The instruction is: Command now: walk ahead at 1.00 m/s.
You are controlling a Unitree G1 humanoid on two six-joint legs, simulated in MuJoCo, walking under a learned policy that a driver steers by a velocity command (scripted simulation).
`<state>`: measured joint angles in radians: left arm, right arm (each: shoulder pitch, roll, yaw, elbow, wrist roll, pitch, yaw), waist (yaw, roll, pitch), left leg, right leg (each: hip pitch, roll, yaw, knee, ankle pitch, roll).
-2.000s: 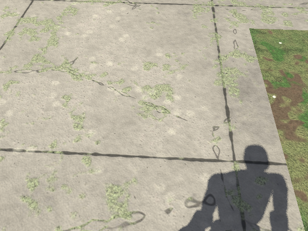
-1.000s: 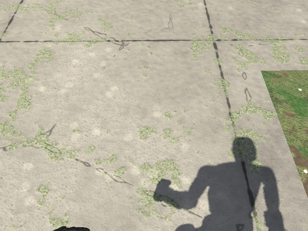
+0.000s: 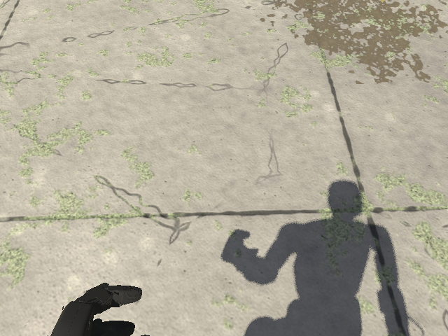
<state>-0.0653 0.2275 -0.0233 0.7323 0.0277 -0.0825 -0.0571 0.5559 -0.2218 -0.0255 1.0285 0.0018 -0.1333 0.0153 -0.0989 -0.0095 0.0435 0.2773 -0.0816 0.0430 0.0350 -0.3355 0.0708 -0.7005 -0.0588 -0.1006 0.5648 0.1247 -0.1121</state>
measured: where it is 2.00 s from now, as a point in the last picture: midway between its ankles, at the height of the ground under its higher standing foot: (190, 30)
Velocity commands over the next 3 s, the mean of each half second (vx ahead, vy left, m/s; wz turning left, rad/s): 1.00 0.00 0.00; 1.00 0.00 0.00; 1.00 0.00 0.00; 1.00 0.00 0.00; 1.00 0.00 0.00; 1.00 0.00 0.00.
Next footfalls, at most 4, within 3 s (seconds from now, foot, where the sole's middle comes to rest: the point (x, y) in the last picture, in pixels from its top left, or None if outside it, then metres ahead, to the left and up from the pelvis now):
0.06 right None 0.28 -0.09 -0.76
0.52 left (186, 246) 0.74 0.08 -0.76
0.98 right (224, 138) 1.20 -0.09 -0.76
1.44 left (174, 66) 1.65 0.09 -0.76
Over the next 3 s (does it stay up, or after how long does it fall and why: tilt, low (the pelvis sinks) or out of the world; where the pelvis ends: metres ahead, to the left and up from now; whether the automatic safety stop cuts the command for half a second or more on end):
stays up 2.98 -0.03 0.02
